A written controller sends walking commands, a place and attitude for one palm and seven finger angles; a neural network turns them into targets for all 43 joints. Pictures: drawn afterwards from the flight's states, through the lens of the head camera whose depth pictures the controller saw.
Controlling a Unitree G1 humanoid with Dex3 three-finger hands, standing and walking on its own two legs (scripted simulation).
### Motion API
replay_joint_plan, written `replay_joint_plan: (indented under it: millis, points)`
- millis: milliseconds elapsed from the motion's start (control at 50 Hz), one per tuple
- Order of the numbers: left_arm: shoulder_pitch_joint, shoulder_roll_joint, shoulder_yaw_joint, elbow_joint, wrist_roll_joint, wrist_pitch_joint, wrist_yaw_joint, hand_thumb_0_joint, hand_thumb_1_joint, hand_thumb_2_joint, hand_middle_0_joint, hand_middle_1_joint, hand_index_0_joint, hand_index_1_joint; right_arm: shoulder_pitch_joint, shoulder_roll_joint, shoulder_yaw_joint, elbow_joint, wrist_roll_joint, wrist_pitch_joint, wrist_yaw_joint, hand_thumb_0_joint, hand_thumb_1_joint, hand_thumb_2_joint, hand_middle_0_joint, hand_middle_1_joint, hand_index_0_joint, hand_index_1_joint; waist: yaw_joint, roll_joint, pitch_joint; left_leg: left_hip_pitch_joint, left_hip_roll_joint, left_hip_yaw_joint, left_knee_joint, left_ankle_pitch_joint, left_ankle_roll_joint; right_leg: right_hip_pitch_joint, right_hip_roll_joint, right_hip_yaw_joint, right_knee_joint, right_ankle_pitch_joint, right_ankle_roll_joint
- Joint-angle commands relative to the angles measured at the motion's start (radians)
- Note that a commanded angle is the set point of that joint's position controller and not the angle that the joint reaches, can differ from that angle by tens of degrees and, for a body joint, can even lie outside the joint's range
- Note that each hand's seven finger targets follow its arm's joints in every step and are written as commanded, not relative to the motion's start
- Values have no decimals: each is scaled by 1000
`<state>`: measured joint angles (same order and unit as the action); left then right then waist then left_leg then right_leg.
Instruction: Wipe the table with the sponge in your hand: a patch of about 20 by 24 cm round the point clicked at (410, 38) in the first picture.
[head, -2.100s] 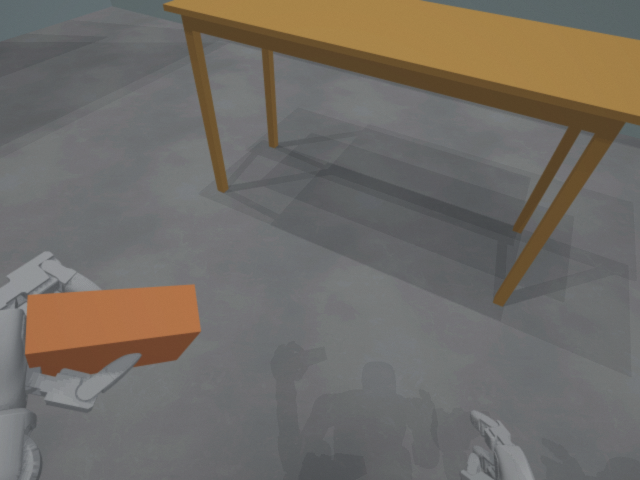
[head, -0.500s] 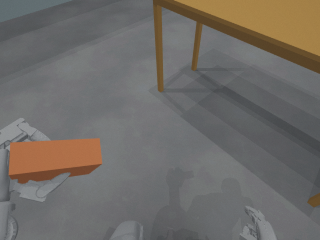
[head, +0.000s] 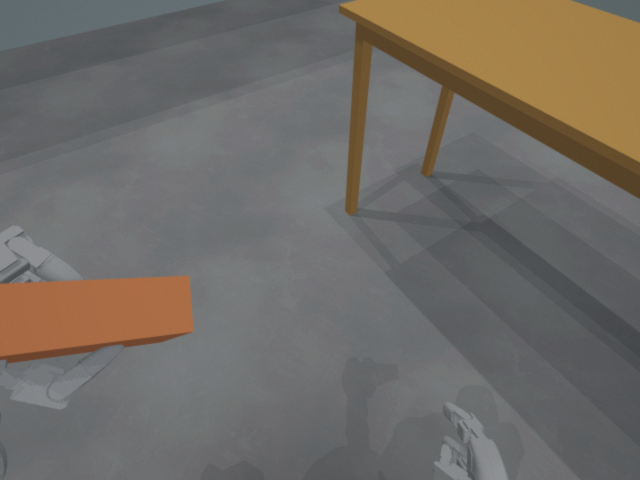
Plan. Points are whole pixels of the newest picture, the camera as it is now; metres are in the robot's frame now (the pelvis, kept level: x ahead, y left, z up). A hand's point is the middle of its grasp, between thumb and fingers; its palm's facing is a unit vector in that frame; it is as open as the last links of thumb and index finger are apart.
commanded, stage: walk to a spot facing it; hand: left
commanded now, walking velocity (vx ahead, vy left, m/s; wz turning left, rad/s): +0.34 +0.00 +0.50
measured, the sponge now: (123, 317) +0.22 +0.19 +0.17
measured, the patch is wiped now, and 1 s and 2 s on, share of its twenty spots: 0.00 0.00 0.00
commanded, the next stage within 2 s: none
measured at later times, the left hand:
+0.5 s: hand (55, 245) +0.29 +0.28 +0.19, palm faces +0.58 -0.69 -0.44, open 9.1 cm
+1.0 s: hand (74, 233) +0.30 +0.27 +0.19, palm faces +0.72 -0.51 -0.47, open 9.1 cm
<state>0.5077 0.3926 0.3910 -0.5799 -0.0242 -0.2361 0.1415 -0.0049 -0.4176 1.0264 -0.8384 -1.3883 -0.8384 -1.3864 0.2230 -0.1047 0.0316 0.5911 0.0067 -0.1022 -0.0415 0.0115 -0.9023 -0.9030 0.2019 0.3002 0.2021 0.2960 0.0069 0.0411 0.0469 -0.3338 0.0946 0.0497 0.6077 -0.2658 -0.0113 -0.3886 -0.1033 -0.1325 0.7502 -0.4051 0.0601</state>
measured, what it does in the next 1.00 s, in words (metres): walks ahead, turning left: right foot, then left foot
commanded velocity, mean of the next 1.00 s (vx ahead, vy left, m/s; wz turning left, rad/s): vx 0.25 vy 0.00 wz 0.52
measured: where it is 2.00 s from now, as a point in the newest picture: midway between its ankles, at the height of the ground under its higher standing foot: (356, 465)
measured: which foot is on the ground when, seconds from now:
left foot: down 0.00-0.04, up 0.06-0.34, down 0.36-0.72, up 0.74-1.00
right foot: up 0.00-0.02, down 0.04-0.36, up 0.38-0.70, down 0.72-1.00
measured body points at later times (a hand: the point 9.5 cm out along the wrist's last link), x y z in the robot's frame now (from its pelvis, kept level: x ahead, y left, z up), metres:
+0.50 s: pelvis +0.11 -0.01 -0.01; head +0.15 +0.02 +0.44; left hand +0.25 +0.31 +0.21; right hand +0.35 -0.19 -0.08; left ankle +0.15 +0.11 -0.73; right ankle +0.11 -0.14 -0.64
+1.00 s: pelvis +0.23 -0.04 +0.01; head +0.27 -0.03 +0.46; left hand +0.26 +0.29 +0.21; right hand +0.50 -0.19 -0.08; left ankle +0.21 +0.11 -0.68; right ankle +0.25 -0.14 -0.73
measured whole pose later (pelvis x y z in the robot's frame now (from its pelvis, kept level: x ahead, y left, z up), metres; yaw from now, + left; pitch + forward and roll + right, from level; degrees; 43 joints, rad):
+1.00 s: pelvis +0.23 -0.04 +0.01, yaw +31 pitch +0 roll +3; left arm 0.50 0.38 0.35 -0.58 -0.02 -0.18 0.16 0.00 -0.42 1.03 -0.84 -1.38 -0.84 -1.38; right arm 0.19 -0.27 -0.05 0.58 -0.01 -0.04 -0.08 0.02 -0.91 -0.90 0.20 0.30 0.20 0.30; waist 0.00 -0.04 0.09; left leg -0.49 0.08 0.16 0.86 -0.39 -0.05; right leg -0.18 -0.19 -0.28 0.54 -0.34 0.01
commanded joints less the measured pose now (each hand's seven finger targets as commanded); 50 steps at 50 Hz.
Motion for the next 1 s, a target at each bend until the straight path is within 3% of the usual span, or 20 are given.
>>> replay_joint_plan:
  millis: [0,20,40,100,160,240,300,320,340,360,380,500,660,680,700,720,740,780,840,980]
  points:
    - [-131,108,72,-64,6,-12,23,0,100,1300,-1200,-1600,-1200,-1600,-66,-170,-73,-119,10,-29,-37,0,-900,-900,200,300,200,300,11,-83,-113,-236,28,-4,111,-327,71,332,-72,113,-356,-120,-51]
    - [-154,166,100,-28,11,3,29,0,100,1300,-1200,-1600,-1200,-1600,-79,-148,-65,-123,6,-23,-37,0,-900,-900,200,300,200,300,26,-411,-78,-433,-86,79,439,-341,20,387,-324,513,-506,-162,-169]
    - [-206,190,105,-53,-4,5,38,0,100,1300,-1200,-1600,-1200,-1600,-134,-192,-73,-125,-3,-37,-35,0,-900,-900,200,300,200,300,36,-378,-72,-493,-45,-36,628,-284,7,382,-437,641,-549,-97,-237]
    - [-191,147,68,-73,7,-15,20,0,100,1300,-1200,-1600,-1200,-1600,-137,-189,-59,-93,-6,-15,-32,0,-900,-900,200,300,200,300,21,-204,-13,-447,17,-46,663,-192,-16,335,-348,337,-474,203,-207]
    - [-209,140,58,-137,17,-28,30,0,100,1300,-1200,-1600,-1200,-1600,-134,-185,-61,-105,-12,2,-27,0,-900,-900,200,300,200,300,10,-216,-40,-293,18,39,415,-142,-15,313,-292,64,-420,471,-159]
    - [-132,152,95,-230,8,-22,59,0,100,1300,-1200,-1600,-1200,-1600,-121,-168,-80,-168,-13,4,-23,0,-900,-900,200,300,200,300,43,-232,-85,-141,-33,165,115,-110,1,328,-280,-7,-350,576,-165]
    - [-111,146,94,-263,-2,-18,77,0,100,1300,-1200,-1600,-1200,-1600,-59,-174,-97,-187,-5,9,-27,0,-900,-900,200,300,200,300,-19,-128,-207,134,-123,240,-90,27,9,271,-218,-100,-33,628,-107]
    - [-116,155,105,-279,-1,-34,79,0,100,1300,-1200,-1600,-1200,-1600,-44,-194,-109,-190,1,9,-34,0,-900,-900,200,300,200,300,-46,26,-257,351,-64,132,-122,74,52,103,-180,-108,205,541,-62]
    - [-107,136,104,-290,-10,-52,78,0,100,1300,-1200,-1600,-1200,-1600,-60,-223,-116,-191,-2,8,-27,0,-900,-900,200,300,200,300,-43,328,-266,462,195,-288,-184,331,190,-133,-20,-89,503,-45,-2]
    - [-155,167,117,-295,-3,-69,76,0,100,1300,-1200,-1600,-1200,-1600,-63,-223,-108,-197,6,-6,-5,0,-900,-900,200,300,200,300,-33,320,-249,461,339,-586,-238,545,299,-268,35,34,641,-270,-15]
    - [-119,226,155,-203,4,-64,53,0,100,1300,-1200,-1600,-1200,-1600,-72,-231,-117,-172,13,-17,-4,0,-900,-900,200,300,200,300,-23,210,-232,429,359,-604,-226,452,311,-333,-4,125,673,-226,-16]
    - [11,133,139,-307,-25,-58,20,0,100,1300,-1200,-1600,-1200,-1600,-91,-197,-103,-151,19,-36,6,0,-900,-900,200,300,200,300,-1,218,-173,71,189,-224,-303,48,207,-140,-34,50,323,5,9]
    - [-136,84,56,-66,-5,6,14,0,100,1300,-1200,-1600,-1200,-1600,-89,-195,-71,-117,8,-38,-43,0,-900,-900,200,300,200,300,15,111,-104,-80,120,-154,-188,-311,132,227,71,-59,-221,15,18]
    - [-177,93,44,-73,7,20,15,0,100,1300,-1200,-1600,-1200,-1600,-84,-183,-64,-117,8,-34,-45,0,-900,-900,200,300,200,300,17,-7,-103,-153,52,-96,-14,-314,99,292,3,35,-335,-31,-17]
    - [-207,133,48,-69,15,30,19,0,100,1300,-1200,-1600,-1200,-1600,-93,-148,-53,-121,5,-29,-44,0,-900,-900,200,300,200,300,24,-294,-88,-361,-57,17,295,-343,44,379,-242,372,-495,-148,-112]
    - [-233,191,81,-68,-1,38,32,0,100,1300,-1200,-1600,-1200,-1600,-143,-181,-58,-125,-4,-44,-46,0,-900,-900,200,300,200,300,45,-390,-64,-449,-83,-22,581,-323,11,342,-434,638,-567,-86,-208]
    - [-257,179,70,-89,4,28,34,0,100,1300,-1200,-1600,-1200,-1600,-131,-196,-65,-109,-21,-48,-40,0,-900,-900,200,300,200,300,19,-308,-54,-438,-44,-82,683,-230,-3,299,-429,604,-561,-56,-221]
    - [-236,179,71,-141,0,7,22,0,100,1300,-1200,-1600,-1200,-1600,-146,-192,-58,-89,-14,-21,-32,0,-900,-900,200,300,200,300,13,-184,-43,-415,-7,-65,738,-153,-31,282,-360,343,-499,159,-191]
    - [-172,171,85,-165,10,-11,32,0,100,1300,-1200,-1600,-1200,-1600,-152,-184,-64,-106,-15,-6,-35,0,-900,-900,200,300,200,300,7,-186,-51,-347,14,2,561,-136,-41,334,-302,76,-420,535,-157]
    - [10,149,133,-195,-20,5,70,0,100,1300,-1200,-1600,-1200,-1600,-105,-160,-86,-198,-10,30,-31,0,-900,-900,200,300,200,300,32,-251,-158,-111,-53,187,69,-105,-31,372,-282,-57,-244,823,-142]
